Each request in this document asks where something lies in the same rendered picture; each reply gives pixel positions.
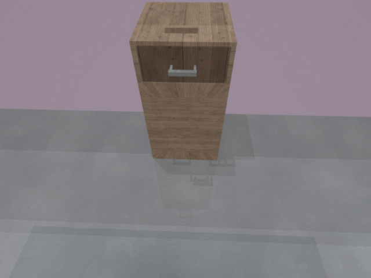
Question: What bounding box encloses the drawer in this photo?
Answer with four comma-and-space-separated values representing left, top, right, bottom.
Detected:
136, 46, 230, 83

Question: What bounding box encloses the cabinet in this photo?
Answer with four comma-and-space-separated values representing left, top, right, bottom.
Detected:
129, 2, 237, 160

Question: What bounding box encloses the handle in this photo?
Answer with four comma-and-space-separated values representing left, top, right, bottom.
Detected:
168, 65, 197, 76
165, 25, 198, 34

